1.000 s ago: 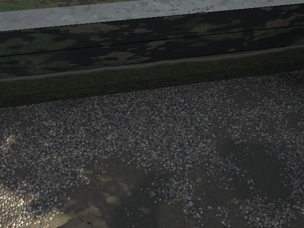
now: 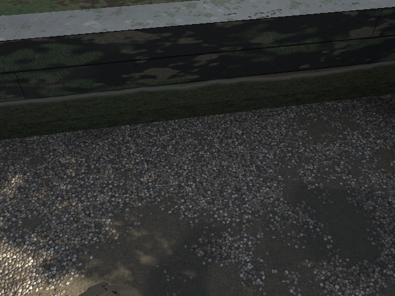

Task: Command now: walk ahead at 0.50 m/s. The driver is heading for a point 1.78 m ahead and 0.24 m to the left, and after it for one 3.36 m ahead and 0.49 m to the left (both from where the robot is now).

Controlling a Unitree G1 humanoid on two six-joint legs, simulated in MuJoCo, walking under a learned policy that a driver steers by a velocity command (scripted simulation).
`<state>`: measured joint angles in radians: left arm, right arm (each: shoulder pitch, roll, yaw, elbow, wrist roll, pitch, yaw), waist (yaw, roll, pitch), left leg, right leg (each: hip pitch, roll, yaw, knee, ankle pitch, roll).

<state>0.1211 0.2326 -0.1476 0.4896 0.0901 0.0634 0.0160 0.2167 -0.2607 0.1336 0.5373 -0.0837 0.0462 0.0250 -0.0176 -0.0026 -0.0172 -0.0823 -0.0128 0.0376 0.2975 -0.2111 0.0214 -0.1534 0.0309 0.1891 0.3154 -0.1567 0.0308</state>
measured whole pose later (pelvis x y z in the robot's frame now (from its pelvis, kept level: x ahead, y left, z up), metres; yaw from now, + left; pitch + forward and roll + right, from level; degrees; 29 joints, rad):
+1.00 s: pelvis +0.00 +0.00 +0.00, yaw +0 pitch +0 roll +0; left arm 0.12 0.23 -0.15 0.52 0.09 0.05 0.01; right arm 0.23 -0.25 0.13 0.54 -0.08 0.06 0.03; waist -0.02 -0.01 -0.02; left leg -0.08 -0.02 0.02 0.28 -0.20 0.02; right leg -0.15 0.03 0.18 0.30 -0.15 0.03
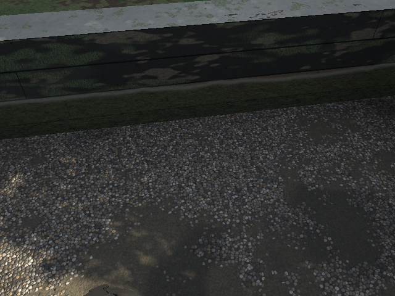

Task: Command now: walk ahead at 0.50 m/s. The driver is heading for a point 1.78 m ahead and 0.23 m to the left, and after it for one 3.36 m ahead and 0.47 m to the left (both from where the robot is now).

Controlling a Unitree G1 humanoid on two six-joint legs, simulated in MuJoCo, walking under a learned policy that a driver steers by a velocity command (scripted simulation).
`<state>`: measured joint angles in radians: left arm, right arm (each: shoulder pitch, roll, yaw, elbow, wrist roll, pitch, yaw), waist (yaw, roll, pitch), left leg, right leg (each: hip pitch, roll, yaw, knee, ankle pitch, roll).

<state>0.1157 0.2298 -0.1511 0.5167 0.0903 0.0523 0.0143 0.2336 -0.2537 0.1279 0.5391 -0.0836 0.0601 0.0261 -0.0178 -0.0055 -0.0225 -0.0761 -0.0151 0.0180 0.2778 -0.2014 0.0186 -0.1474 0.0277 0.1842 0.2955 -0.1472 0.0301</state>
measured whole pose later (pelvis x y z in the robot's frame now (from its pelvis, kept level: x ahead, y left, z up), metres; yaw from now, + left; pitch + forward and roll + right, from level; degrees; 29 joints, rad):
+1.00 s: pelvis +0.01 +0.00 +0.00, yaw +0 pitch +0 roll +0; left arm 0.23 0.24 -0.10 0.62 0.04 0.07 0.01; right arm 0.39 -0.25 0.08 0.67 -0.04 0.07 0.03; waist -0.03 -0.01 -0.03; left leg -0.03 -0.02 0.00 0.20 -0.17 0.02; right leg -0.12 0.02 0.18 0.25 -0.13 0.02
